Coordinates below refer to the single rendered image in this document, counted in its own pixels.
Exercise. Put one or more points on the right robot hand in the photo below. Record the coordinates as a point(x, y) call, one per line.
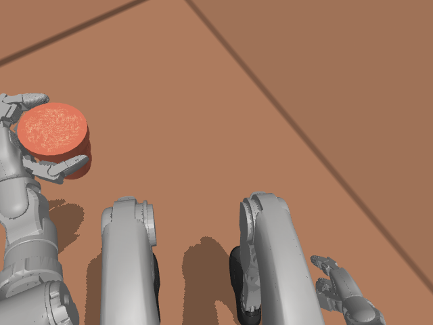
point(331, 293)

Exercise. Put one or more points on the right robot foot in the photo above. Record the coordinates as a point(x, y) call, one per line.
point(236, 275)

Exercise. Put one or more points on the right robot arm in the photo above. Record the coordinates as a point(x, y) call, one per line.
point(360, 311)

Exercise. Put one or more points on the left robot hand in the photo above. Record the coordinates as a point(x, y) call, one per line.
point(15, 160)

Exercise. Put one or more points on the cup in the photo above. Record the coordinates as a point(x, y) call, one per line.
point(56, 132)

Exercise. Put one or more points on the left robot arm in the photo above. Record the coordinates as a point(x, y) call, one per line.
point(32, 289)

